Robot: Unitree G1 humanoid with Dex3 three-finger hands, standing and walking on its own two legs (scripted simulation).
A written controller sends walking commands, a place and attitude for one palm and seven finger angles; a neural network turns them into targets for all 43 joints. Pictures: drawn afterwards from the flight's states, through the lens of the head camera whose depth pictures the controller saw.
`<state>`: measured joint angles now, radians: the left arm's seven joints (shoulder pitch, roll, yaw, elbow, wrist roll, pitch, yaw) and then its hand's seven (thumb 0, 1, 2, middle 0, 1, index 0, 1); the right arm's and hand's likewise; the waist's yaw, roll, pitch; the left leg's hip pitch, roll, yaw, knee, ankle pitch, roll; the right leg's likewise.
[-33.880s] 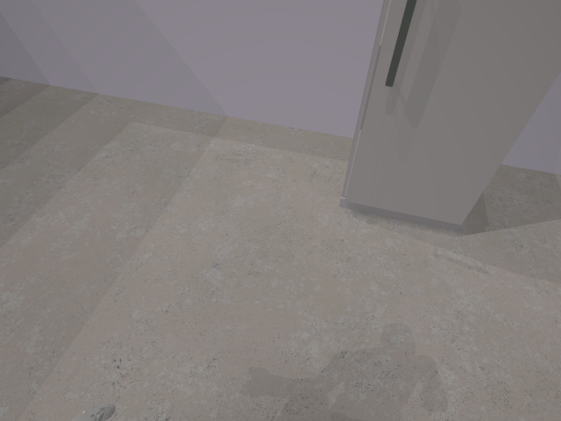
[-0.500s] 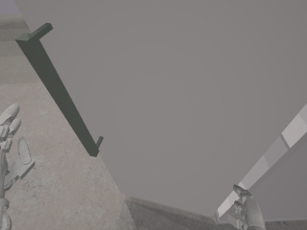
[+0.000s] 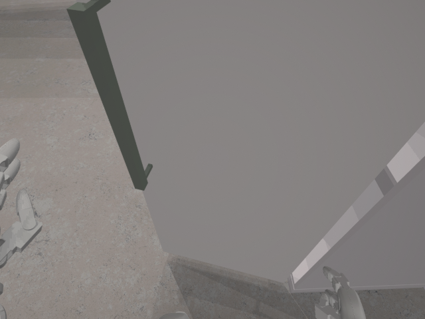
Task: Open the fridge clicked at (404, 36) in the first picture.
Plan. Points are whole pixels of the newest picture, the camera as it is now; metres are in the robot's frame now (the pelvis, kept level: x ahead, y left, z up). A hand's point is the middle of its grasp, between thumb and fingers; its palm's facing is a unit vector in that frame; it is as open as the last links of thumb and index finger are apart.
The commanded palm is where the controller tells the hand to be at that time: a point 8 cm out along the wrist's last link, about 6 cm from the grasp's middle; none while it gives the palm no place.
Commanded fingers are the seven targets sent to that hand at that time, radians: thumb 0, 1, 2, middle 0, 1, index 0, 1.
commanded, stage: step back with the hand held close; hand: left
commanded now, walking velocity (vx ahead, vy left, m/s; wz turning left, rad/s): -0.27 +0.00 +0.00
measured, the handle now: (126, 116) +0.42 +0.20 +0.15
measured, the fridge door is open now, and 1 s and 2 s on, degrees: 74 74 74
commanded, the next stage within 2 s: stop stepping back and stand still in 0.62 s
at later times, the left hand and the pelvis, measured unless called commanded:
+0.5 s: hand (6, 267) +0.15 +0.25 +0.17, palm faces +0.34 -0.80 -0.48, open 7.4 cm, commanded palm +0.08 +0.30 +0.19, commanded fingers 0.00 0.90 0.90 -0.20 -0.30 -0.20 -0.30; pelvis -0.06 +0.00 +0.00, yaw +1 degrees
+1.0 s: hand out of the picture -0.01 +0.25 +0.17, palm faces +0.39 -0.77 -0.51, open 7.4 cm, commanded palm -0.07 +0.28 +0.19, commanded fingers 0.00 0.90 0.90 -0.20 -0.30 -0.20 -0.30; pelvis -0.21 -0.02 +0.00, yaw +0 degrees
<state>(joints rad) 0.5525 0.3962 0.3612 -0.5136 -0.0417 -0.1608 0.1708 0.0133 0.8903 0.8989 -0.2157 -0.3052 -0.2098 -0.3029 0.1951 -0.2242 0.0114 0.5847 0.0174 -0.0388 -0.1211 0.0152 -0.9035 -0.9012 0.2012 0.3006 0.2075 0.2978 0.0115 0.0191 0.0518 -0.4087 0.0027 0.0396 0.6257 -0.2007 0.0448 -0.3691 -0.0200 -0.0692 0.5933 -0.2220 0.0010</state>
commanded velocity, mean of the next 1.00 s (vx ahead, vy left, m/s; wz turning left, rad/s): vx -0.17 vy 0.02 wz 0.00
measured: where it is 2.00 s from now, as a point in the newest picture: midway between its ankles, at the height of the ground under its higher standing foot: outside the picture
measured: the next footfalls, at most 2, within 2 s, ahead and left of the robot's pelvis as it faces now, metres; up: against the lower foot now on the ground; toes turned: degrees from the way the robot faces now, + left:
right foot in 0.18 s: +0.00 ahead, -0.14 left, +0.00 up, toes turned -2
left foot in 0.46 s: +0.01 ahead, +0.10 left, +0.00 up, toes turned +1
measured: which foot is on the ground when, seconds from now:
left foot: down 0.00-0.32, up 0.34-0.44, down 0.46-0.80, up 0.82-1.00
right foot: down 0.00-0.00, up 0.02-0.16, down 0.18-0.48, up 0.50-0.78, down 0.80-1.00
